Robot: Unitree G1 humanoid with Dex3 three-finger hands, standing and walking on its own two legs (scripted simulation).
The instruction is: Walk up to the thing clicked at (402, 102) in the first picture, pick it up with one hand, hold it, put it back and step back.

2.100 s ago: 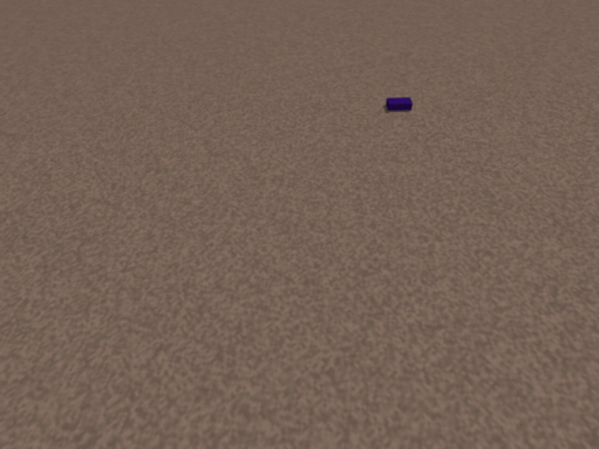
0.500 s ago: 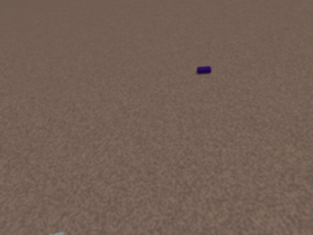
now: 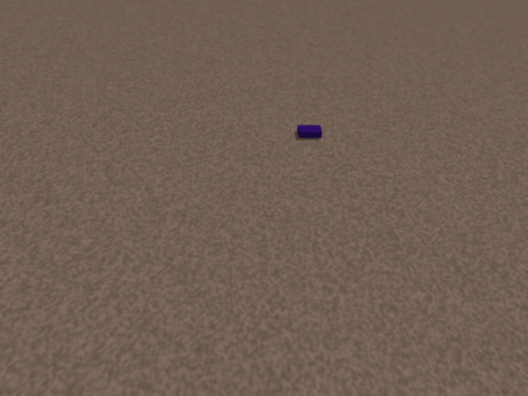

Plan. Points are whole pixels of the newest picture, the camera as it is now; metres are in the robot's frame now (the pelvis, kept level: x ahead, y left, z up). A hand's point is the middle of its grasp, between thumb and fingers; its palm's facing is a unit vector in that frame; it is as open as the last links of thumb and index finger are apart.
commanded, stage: walk up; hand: left
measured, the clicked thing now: (309, 131) +1.74 -0.33 -0.74
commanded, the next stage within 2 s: none
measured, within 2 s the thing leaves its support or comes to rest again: neither
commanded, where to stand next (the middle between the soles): +1.38 -0.65 m, yaw +5 degrees
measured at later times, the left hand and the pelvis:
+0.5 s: hand (203, 279) +0.37 +0.14 -0.12, palm faces +0.00 -0.93 -0.36, open 7.3 cm; pelvis +0.29 -0.13 +0.01, yaw -2 degrees
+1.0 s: hand (237, 183) +0.66 +0.08 -0.14, palm faces -0.07 -0.95 -0.29, open 7.4 cm; pelvis +0.56 -0.19 +0.00, yaw -2 degrees
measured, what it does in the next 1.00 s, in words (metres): walks ahead: right foot, then left foot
